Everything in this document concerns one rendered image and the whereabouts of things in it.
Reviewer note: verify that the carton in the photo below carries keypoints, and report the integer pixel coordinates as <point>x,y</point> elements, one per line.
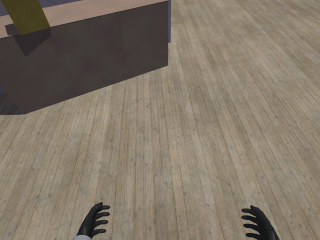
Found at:
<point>27,15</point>

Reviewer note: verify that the robot left hand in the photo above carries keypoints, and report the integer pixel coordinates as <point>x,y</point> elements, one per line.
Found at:
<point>88,225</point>

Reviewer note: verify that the pedestal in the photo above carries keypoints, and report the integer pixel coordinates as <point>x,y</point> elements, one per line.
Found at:
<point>91,44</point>

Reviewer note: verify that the robot right hand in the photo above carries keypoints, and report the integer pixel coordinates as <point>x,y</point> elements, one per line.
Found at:
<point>263,227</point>

